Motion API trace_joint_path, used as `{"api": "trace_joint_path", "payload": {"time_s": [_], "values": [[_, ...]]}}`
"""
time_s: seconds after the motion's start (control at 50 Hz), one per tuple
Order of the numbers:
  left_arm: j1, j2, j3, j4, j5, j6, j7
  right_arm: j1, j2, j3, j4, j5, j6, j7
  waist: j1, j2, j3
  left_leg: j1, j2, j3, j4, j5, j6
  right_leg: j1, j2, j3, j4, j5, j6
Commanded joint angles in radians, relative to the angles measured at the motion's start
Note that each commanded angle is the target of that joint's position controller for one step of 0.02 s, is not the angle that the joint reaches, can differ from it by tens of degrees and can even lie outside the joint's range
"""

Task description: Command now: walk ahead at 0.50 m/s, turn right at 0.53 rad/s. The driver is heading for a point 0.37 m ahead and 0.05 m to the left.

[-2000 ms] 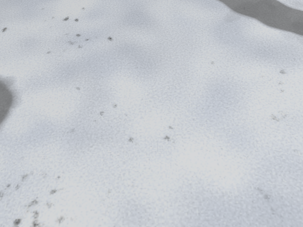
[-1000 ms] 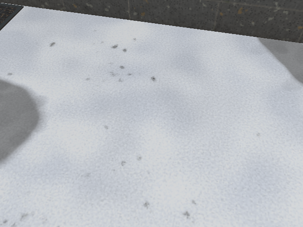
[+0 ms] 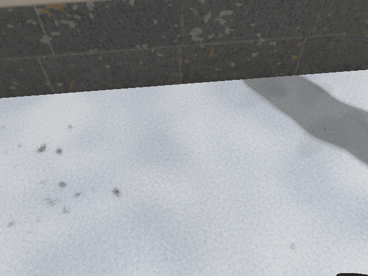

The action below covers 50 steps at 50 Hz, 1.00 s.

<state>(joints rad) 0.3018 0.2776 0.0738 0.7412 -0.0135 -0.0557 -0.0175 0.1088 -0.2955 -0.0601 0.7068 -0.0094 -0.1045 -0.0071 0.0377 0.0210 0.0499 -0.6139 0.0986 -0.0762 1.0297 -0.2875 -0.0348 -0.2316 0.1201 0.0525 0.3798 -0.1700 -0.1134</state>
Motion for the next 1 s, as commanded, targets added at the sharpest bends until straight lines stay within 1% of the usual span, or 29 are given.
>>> {"api": "trace_joint_path", "payload": {"time_s": [0.02,0.06,0.1,0.16,0.2,0.22,0.24,0.26,0.28,0.3,0.32,0.34,0.36,0.38,0.42,0.44,0.48,0.54,0.6,0.62,0.64,0.66,0.68,0.7,0.72,0.74,0.78,0.86,1.0], "values": [[-0.042,0.167,0.041,-0.080,-0.005,-0.016,0.024,-0.019,-0.055,-0.011,-0.063,-0.008,0.005,-0.001,-0.030,-0.058,-0.060,0.014,-0.016,0.035,-0.197,0.184,-0.034,-0.016,-0.221,0.190,-0.149,0.305,-0.159],[-0.013,0.157,0.037,-0.069,-0.006,-0.010,0.029,-0.082,-0.034,0.001,-0.069,-0.003,-0.001,0.010,0.009,-0.089,-0.061,0.078,-0.046,0.052,-0.360,0.344,-0.034,-0.033,-0.188,0.143,-0.135,0.247,-0.119],[0.038,0.153,0.033,-0.048,-0.005,-0.008,0.028,-0.138,-0.036,0.004,-0.081,0.008,-0.009,0.022,0.046,-0.102,-0.059,0.114,-0.065,0.058,-0.438,0.434,-0.027,-0.013,-0.210,0.166,-0.133,0.170,-0.108],[0.080,0.153,0.031,-0.026,-0.007,-0.004,0.026,-0.183,-0.069,-0.005,-0.103,0.014,-0.020,0.036,0.061,-0.109,-0.038,0.067,-0.068,0.039,-0.513,0.370,0.012,0.110,-0.268,0.233,-0.068,0.152,-0.101],[0.081,0.161,0.034,-0.019,-0.003,0.002,0.028,-0.164,-0.088,-0.013,-0.105,0.014,-0.027,0.041,0.042,-0.129,-0.032,0.070,-0.073,0.042,-0.535,0.282,0.045,0.178,-0.304,0.274,-0.027,0.208,-0.089],[0.070,0.164,0.036,-0.019,-0.002,0.006,0.029,-0.127,-0.098,-0.019,-0.099,0.015,-0.030,0.041,0.018,-0.144,-0.038,0.111,-0.083,0.055,-0.550,0.240,0.064,0.196,-0.307,0.277,0.007,0.289,-0.078],[0.043,0.153,0.031,-0.026,-0.001,0.009,0.030,-0.039,-0.119,-0.032,-0.075,0.004,-0.034,0.036,-0.035,-0.140,-0.076,0.228,-0.107,0.080,-0.597,0.267,0.093,0.202,-0.263,0.246,0.112,0.479,-0.051],[0.024,0.125,0.019,-0.044,0.007,0.010,0.032,0.081,-0.158,-0.045,-0.057,-0.017,-0.041,0.033,-0.094,-0.116,-0.193,0.445,-0.034,0.028,-0.556,0.433,0.143,0.140,-0.205,0.201,0.298,0.518,-0.008],[0.093,0.075,0.000,-0.064,0.024,0.002,0.036,0.214,-0.229,-0.059,-0.046,-0.040,-0.042,0.030,-0.105,0.059,-0.361,0.792,0.168,-0.212,-0.490,0.690,0.256,-0.103,-0.093,0.139,0.625,0.192,0.057],[0.222,0.055,-0.009,-0.034,0.003,-0.007,0.032,0.270,-0.217,-0.060,-0.003,-0.023,-0.026,0.043,-0.076,0.307,-0.464,0.971,0.331,-0.562,-0.586,0.681,0.396,-0.348,0.017,0.127,0.889,-0.475,0.116],[0.164,0.148,0.009,-0.025,-0.009,-0.003,0.032,0.249,-0.144,-0.041,-0.018,0.011,-0.016,0.044,-0.105,0.153,-0.376,0.900,0.303,-0.531,-0.617,0.543,0.359,-0.425,-0.037,0.177,0.974,-0.460,0.124],[0.055,0.165,0.015,-0.048,-0.011,0.005,0.034,0.172,-0.103,-0.026,-0.029,0.012,-0.007,0.039,-0.105,0.070,-0.251,0.768,0.265,-0.380,-0.623,0.573,0.318,-0.453,-0.074,0.141,0.967,-0.391,0.133],[-0.008,0.155,0.013,-0.063,0.003,0.014,0.036,0.111,-0.073,-0.010,-0.033,0.005,-0.001,0.039,-0.081,0.009,-0.172,0.635,0.216,-0.273,-0.642,0.675,0.297,-0.433,-0.113,0.099,0.915,-0.348,0.141],[-0.024,0.138,0.014,-0.074,0.014,0.022,0.038,0.075,-0.058,-0.002,-0.029,0.002,0.001,0.039,-0.049,0.009,-0.137,0.541,0.183,-0.212,-0.661,0.727,0.281,-0.391,-0.153,0.079,0.837,-0.310,0.144],[0.020,0.076,0.002,-0.059,0.011,0.040,0.039,0.034,-0.040,0.007,-0.012,-0.011,0.002,0.039,-0.002,0.068,-0.135,0.418,0.119,-0.110,-0.702,0.799,0.264,-0.258,-0.177,0.046,0.689,-0.257,0.158],[0.029,0.054,-0.005,-0.055,0.011,0.044,0.043,0.022,-0.052,0.005,-0.003,-0.014,0.002,0.037,0.006,0.088,-0.144,0.395,0.108,-0.074,-0.710,0.850,0.269,-0.220,-0.176,0.028,0.613,-0.236,0.169],[0.015,0.037,-0.014,-0.056,0.017,0.048,0.048,0.006,-0.085,-0.004,0.014,-0.010,0.011,0.028,0.009,0.097,-0.180,0.381,0.098,-0.025,-0.709,0.889,0.269,-0.142,-0.176,0.010,0.467,-0.162,0.178],[-0.032,0.058,-0.010,-0.054,0.015,0.056,0.050,0.029,-0.103,-0.006,0.042,0.000,0.031,0.021,-0.017,0.089,-0.205,0.396,0.100,-0.011,-0.717,0.756,0.258,-0.073,-0.169,-0.001,0.335,-0.027,0.176],[-0.081,0.068,-0.004,-0.060,0.019,0.066,0.049,0.024,-0.091,0.003,0.064,0.003,0.047,0.023,-0.023,0.080,-0.158,0.370,0.095,-0.031,-0.712,0.483,0.238,-0.016,-0.164,-0.007,0.202,0.014,0.154],[-0.085,0.064,-0.003,-0.059,0.024,0.065,0.049,0.017,-0.081,0.008,0.069,0.009,0.051,0.024,-0.012,0.074,-0.141,0.353,0.079,-0.033,-0.700,0.373,0.216,0.029,-0.156,-0.017,0.117,0.064,0.139],[-0.099,0.074,-0.001,-0.064,0.033,0.063,0.050,0.041,-0.062,0.016,0.082,0.010,0.052,0.025,-0.014,0.055,-0.122,0.338,0.052,-0.035,-0.688,0.259,0.175,0.070,-0.170,0.003,0.041,0.141,0.121],[-0.109,0.109,0.005,-0.077,0.039,0.061,0.055,0.070,-0.042,0.024,0.089,-0.004,0.049,0.025,-0.032,0.005,-0.126,0.309,0.015,-0.024,-0.654,0.142,0.130,0.126,-0.234,0.070,0.038,0.287,0.098],[-0.132,0.161,0.014,-0.087,0.033,0.064,0.061,0.150,-0.041,0.024,0.102,-0.018,0.045,0.029,-0.093,-0.096,-0.134,0.263,-0.054,0.019,-0.633,0.005,0.093,0.169,-0.283,0.109,0.086,0.356,0.057],[-0.149,0.123,0.011,-0.075,0.023,0.069,0.057,0.162,-0.020,0.032,0.110,-0.015,0.049,0.026,-0.095,-0.153,-0.144,0.306,-0.082,0.064,-0.638,-0.022,0.068,0.113,-0.262,0.096,0.091,0.181,0.041],[-0.159,0.082,0.004,-0.078,0.022,0.069,0.048,0.104,-0.040,0.030,0.108,-0.012,0.056,0.022,-0.059,-0.121,-0.100,0.319,-0.086,0.074,-0.623,0.001,0.057,0.060,-0.223,0.081,0.082,0.092,0.058],[-0.159,0.068,0.000,-0.074,0.029,0.066,0.044,0.075,-0.045,0.028,0.104,-0.008,0.065,0.018,-0.051,-0.102,-0.085,0.320,-0.082,0.074,-0.611,0.032,0.058,0.041,-0.210,0.073,0.082,0.100,0.073],[-0.150,0.074,0.000,-0.066,0.028,0.053,0.040,0.076,-0.052,0.027,0.106,-0.009,0.078,0.012,-0.052,-0.097,-0.082,0.332,-0.071,0.064,-0.598,0.104,0.062,0.045,-0.199,0.061,0.102,0.181,0.083],[-0.142,0.074,0.001,-0.048,0.022,0.045,0.043,0.072,-0.056,0.026,0.123,-0.001,0.081,0.008,-0.049,-0.071,-0.113,0.375,-0.060,0.059,-0.570,0.207,0.060,0.072,-0.195,0.054,0.136,0.302,0.080],[-0.154,0.070,0.002,-0.009,0.020,0.050,0.045,0.063,-0.057,0.022,0.169,0.004,0.098,-0.002,-0.051,-0.031,-0.106,0.405,-0.056,0.057,-0.566,0.231,0.052,0.078,-0.184,0.044,0.138,0.308,0.075]]}}
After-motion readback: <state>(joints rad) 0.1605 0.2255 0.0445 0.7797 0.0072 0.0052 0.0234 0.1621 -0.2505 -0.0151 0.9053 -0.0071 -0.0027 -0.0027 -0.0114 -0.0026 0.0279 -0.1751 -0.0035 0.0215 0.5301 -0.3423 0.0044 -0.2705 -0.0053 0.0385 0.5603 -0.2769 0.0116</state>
